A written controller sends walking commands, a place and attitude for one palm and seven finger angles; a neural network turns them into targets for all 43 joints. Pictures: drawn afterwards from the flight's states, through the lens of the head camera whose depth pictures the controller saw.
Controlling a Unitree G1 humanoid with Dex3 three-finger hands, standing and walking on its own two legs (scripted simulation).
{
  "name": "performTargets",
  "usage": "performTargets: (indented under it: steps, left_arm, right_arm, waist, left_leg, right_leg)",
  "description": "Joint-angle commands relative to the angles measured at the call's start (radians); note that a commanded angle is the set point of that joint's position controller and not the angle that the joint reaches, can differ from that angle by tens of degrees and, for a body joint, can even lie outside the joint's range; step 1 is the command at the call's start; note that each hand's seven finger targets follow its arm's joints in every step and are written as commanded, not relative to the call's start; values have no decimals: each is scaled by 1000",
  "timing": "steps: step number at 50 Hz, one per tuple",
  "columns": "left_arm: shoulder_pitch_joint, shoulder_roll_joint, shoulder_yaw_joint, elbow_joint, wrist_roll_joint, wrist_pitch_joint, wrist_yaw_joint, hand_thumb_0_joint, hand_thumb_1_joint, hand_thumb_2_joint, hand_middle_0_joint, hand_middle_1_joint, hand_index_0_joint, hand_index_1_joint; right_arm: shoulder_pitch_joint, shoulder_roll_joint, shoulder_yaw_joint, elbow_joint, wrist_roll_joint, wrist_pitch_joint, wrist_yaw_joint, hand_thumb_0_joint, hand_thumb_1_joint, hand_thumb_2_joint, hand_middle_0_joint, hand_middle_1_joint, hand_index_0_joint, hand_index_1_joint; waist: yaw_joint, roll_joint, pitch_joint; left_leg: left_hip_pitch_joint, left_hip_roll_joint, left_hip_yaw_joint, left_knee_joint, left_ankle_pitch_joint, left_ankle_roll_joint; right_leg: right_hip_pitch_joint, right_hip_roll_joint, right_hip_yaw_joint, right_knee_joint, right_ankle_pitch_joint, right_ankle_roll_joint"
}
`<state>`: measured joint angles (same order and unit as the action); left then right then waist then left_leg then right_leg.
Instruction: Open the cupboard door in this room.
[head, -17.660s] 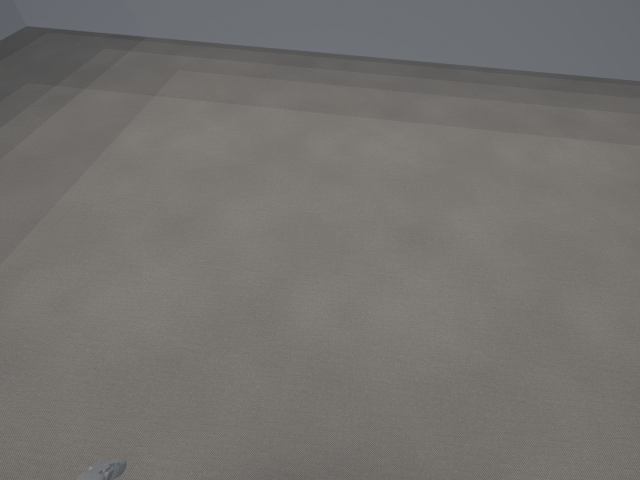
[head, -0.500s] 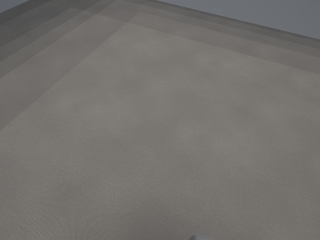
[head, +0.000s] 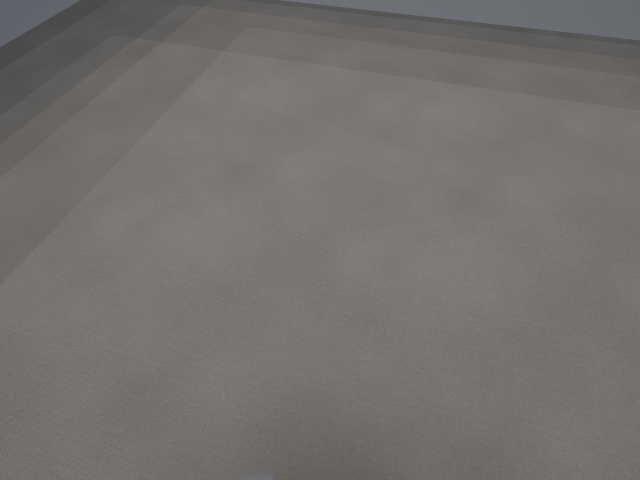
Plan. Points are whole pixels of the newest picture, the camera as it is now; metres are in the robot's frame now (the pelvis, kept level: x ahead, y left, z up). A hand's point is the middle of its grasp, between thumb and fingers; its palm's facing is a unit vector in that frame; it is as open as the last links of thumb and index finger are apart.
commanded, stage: turn or walk to find it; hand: left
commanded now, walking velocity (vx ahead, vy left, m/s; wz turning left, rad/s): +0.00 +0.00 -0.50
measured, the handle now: out of the picture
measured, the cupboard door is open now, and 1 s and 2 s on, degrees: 0 0 0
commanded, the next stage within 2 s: none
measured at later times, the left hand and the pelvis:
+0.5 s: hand out of the picture +0.12 +0.19 -0.16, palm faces -0.26 -0.92 -0.29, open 7.4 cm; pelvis -0.04 +0.00 -0.02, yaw -17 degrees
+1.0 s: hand out of the picture +0.12 +0.17 -0.19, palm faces -0.46 -0.86 -0.21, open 7.4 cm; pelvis -0.04 +0.02 -0.01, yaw -31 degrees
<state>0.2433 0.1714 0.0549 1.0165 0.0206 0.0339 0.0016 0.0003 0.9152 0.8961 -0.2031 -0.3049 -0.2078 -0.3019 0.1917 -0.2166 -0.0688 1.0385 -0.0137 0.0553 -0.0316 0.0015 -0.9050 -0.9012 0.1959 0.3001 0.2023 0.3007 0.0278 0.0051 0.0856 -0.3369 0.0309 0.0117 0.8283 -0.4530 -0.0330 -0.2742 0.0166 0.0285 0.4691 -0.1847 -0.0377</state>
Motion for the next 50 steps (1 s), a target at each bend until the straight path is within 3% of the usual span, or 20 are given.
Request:
performTargets:
  steps: [1, 4, 5, 6, 7, 10, 13, 19, 21, 23, 25, 26, 28, 32, 40, 44, 45, 47, 48, 50]
  left_arm:
    - [-2, 228, 65, -73, 7, -8, 15, 0, 900, 900, -200, -300, -200, -300]
    - [-59, 213, 60, -91, -5, 4, 11, 0, 900, 900, -200, -300, -200, -300]
    - [-58, 173, 51, -108, -13, 8, 7, 0, 900, 900, -200, -300, -200, -300]
    - [-49, 125, 40, -127, -16, 12, -6, 0, 900, 900, -200, -300, -200, -300]
    - [-68, 156, 47, -128, -3, 21, -5, 0, 900, 900, -200, -300, -200, -300]
    - [-51, 160, 63, -104, 7, 31, -23, 0, 900, 900, -200, -300, -200, -300]
    - [-54, 136, 51, -115, 1, 31, -30, 0, 900, 900, -200, -300, -200, -300]
    - [-127, 113, 29, -168, -1, 14, -30, 0, 900, 900, -200, -300, -200, -300]
    - [-110, 123, 29, -165, -2, 4, -28, 0, 900, 900, -200, -300, -200, -300]
    - [-10, 163, 39, -139, -1, -11, -24, 0, 900, 900, -200, -300, -200, -300]
    - [84, 333, 69, -109, 0, -27, 0, 0, 900, 900, -200, -300, -200, -300]
    - [109, 317, 76, -111, -8, -24, 13, 0, 900, 900, -200, -300, -200, -300]
    - [-14, 267, 66, -141, -3, -13, 20, 0, 900, 900, -200, -300, -200, -300]
    - [-81, 240, 50, -165, -1, -19, 14, 0, 900, 900, -200, -300, -200, -300]
    - [-49, 265, 60, -152, 5, -14, 8, 0, 900, 900, -200, -300, -200, -300]
    - [-106, 261, 62, -159, -2, -4, 8, 0, 900, 900, -200, -300, -200, -300]
    - [-120, 241, 56, -165, -9, 1, 5, 0, 900, 900, -200, -300, -200, -300]
    - [-84, 156, 37, -189, -11, 6, -9, 0, 900, 900, -200, -300, -200, -300]
    - [-98, 181, 45, -183, 2, 17, -8, 0, 900, 900, -200, -300, -200, -300]
    - [-105, 191, 63, -165, 7, 18, -24, 0, 900, 900, -200, -300, -200, -300]
  right_arm:
    - [0, -64, -4, -93, 9, -40, -5, 0, -900, -900, 200, 300, 200, 300]
    - [106, -77, -4, -67, 12, -57, -15, 0, -900, -900, 200, 300, 200, 300]
    - [121, -127, -12, -74, 6, -68, -19, 0, -900, -900, 200, 300, 200, 300]
    - [81, -217, -29, -102, -7, -64, -18, 0, -900, -900, 200, 300, 200, 300]
    - [37, -225, -30, -128, -4, -56, -11, 0, -900, -900, 200, 300, 200, 300]
    - [-68, -162, -14, -156, -14, -59, -13, 0, -900, -900, 200, 300, 200, 300]
    - [-35, -157, -21, -154, -13, -63, -9, 0, -900, -900, 200, 300, 200, 300]
    - [51, -189, -43, -125, -15, -57, 4, 0, -900, -900, 200, 300, 200, 300]
    - [50, -197, -48, -125, -15, -54, 9, 0, -900, -900, 200, 300, 200, 300]
    - [28, -192, -49, -135, -7, -50, 14, 0, -900, -900, 200, 300, 200, 300]
    - [-41, -79, -14, -213, 1, -43, 18, 0, -900, -900, 200, 300, 200, 300]
    - [-80, -95, -9, -220, 0, -26, 1, 0, -900, -900, 200, 300, 200, 300]
    - [-77, -107, -14, -196, -1, -24, 2, 0, -900, -900, 200, 300, 200, 300]
    - [-22, -104, -14, -160, -6, -19, 13, 0, -900, -900, 200, 300, 200, 300]
    - [-61, -102, -4, -189, 3, -34, 7, 0, -900, -900, 200, 300, 200, 300]
    - [50, -98, -1, -164, 10, -52, -4, 0, -900, -900, 200, 300, 200, 300]
    - [91, -122, -4, -151, 10, -60, -7, 0, -900, -900, 200, 300, 200, 300]
    - [77, -258, -28, -183, -3, -61, -4, 0, -900, -900, 200, 300, 200, 300]
    - [53, -247, -25, -189, -9, -61, -4, 0, -900, -900, 200, 300, 200, 300]
    - [-28, -185, -10, -208, -15, -63, -6, 0, -900, -900, 200, 300, 200, 300]
  waist:
    - [0, -164, -132]
    - [-56, -117, -158]
    - [-67, 22, -156]
    - [-57, 297, -92]
    - [-55, 287, -63]
    - [2, 148, 13]
    - [-15, 137, -18]
    - [-66, 189, -74]
    - [-61, 200, -92]
    - [-4, 122, -136]
    - [52, -306, -144]
    - [75, -301, -162]
    - [21, -198, -104]
    - [-16, -150, -123]
    - [5, -137, -124]
    - [-51, -142, -158]
    - [-72, -87, -164]
    - [-55, 314, -119]
    - [-68, 294, -106]
    - [-23, 188, -24]
  left_leg:
    - [2, -13, 0, -143, 10, 2]
    - [250, -13, 18, -421, 182, 11]
    - [347, 117, -122, -531, 120, 55]
    - [321, 344, -347, -624, 89, 137]
    - [145, 428, -363, -643, 44, 187]
    - [45, 295, -156, -604, 167, 172]
    - [143, 264, -60, -544, 328, 173]
    - [246, 315, 6, -437, 597, 177]
    - [236, 306, 34, -375, 654, 150]
    - [150, 263, 105, -209, 556, 72]
    - [-263, 68, 129, 172, -186, -34]
    - [-251, 71, -1, 270, -183, -23]
    - [-275, 86, -35, 344, -59, -24]
    - [-189, 64, -2, 276, 55, -45]
    - [-108, 22, 9, 17, 22, -39]
    - [114, -3, 27, -300, 153, -22]
    - [240, 24, 13, -413, 225, -11]
    - [285, 412, -346, -587, 299, 135]
    - [176, 445, -357, -606, 232, 174]
    - [75, 334, -219, -592, 236, 164]
  right_leg:
    - [107, -232, 330, -135, 163, -138]
    - [-49, -158, 289, -50, 83, -58]
    - [-202, -73, 226, 63, -60, -15]
    - [-344, 42, 62, 291, -286, 39]
    - [-283, 2, 32, 476, -354, 58]
    - [-268, -27, 11, 715, -253, 83]
    - [-281, -46, -35, 660, -234, 100]
    - [-165, -54, -117, 350, -294, 97]
    - [-90, -36, -138, 225, -243, 83]
    - [109, -44, -132, -32, -3, 63]
    - [325, -419, 317, -89, 627, -114]
    - [253, -415, 339, -107, 605, -168]
    - [201, -336, 268, -96, 410, -170]
    - [143, -252, 177, -99, 339, -119]
    - [124, -237, 299, -98, 284, -154]
    - [31, -192, 315, -16, 287, -96]
    - [-61, -143, 281, 36, 205, -54]
    - [-307, 43, 28, 412, -383, 55]
    - [-286, 8, 51, 580, -410, 73]
    - [-277, -21, 36, 720, -298, 82]
